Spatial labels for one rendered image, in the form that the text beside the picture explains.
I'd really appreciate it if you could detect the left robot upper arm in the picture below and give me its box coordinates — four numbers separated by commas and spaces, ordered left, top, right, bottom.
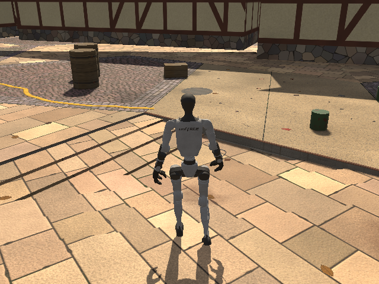
161, 119, 176, 153

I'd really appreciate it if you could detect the robot torso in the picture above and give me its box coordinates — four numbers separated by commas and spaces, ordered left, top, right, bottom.
175, 118, 203, 178

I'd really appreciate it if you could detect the robot right hand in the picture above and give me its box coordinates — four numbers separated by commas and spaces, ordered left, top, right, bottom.
210, 160, 224, 172

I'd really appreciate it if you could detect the robot right forearm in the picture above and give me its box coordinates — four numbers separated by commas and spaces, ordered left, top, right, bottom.
212, 142, 223, 163

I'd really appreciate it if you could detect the right robot shin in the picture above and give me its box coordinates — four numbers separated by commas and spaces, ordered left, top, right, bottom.
200, 197, 210, 238

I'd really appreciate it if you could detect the right robot upper arm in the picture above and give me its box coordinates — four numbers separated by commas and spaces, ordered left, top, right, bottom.
201, 119, 218, 151

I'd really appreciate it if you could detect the robot left forearm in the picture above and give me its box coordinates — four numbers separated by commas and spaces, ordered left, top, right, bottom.
154, 144, 166, 172

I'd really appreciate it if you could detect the robot left hand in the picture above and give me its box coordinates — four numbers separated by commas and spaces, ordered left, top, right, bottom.
153, 169, 166, 185

